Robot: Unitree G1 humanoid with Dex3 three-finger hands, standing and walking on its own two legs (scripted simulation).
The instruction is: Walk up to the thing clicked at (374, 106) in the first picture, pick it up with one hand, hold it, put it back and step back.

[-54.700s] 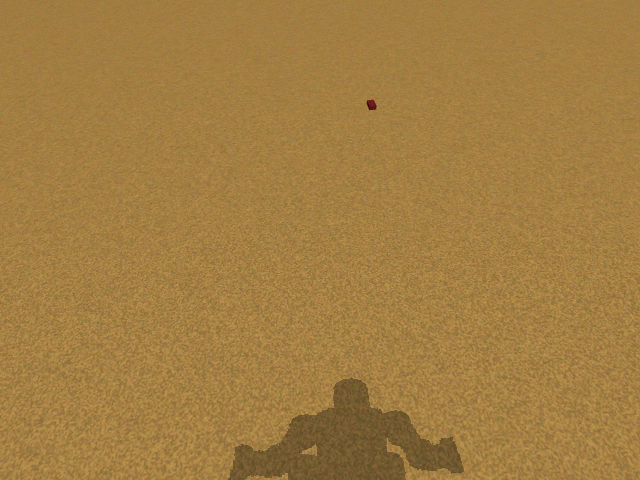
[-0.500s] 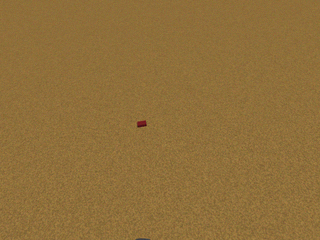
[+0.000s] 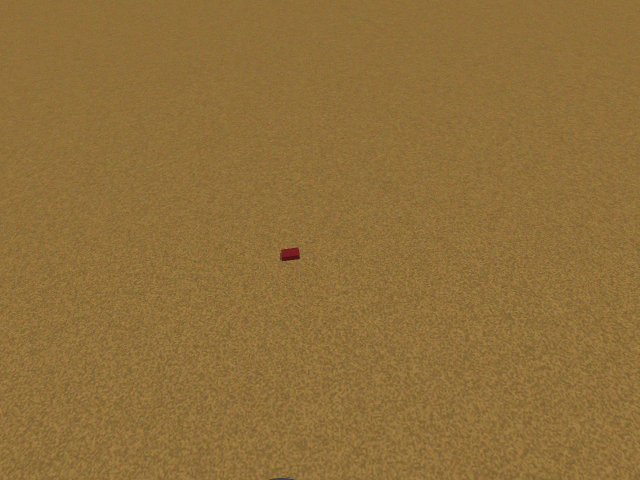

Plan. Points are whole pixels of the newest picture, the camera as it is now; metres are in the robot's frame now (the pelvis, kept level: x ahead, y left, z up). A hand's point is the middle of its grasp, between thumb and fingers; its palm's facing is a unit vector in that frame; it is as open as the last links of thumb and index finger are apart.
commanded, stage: step back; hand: left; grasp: from above
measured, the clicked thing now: (290, 254) +1.07 +0.20 -0.75
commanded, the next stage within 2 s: stand in 0.42 s
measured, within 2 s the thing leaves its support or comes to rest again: neither
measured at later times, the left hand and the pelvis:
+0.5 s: hand out of the picture +0.14 +0.28 -0.15, palm faces -0.02 -0.94 -0.34, open 7.4 cm; pelvis +0.04 +0.02 +0.01, yaw -2 degrees
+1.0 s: hand out of the picture +0.11 +0.27 -0.14, palm faces -0.07 -0.94 -0.33, open 7.4 cm; pelvis +0.03 +0.02 +0.02, yaw -2 degrees
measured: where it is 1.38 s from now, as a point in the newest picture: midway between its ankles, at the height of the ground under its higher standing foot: outside the picture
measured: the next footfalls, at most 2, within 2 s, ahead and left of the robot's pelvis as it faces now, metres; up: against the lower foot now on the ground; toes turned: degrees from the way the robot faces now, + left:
left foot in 0.08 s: +0.11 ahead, +0.14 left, +0.00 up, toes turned +0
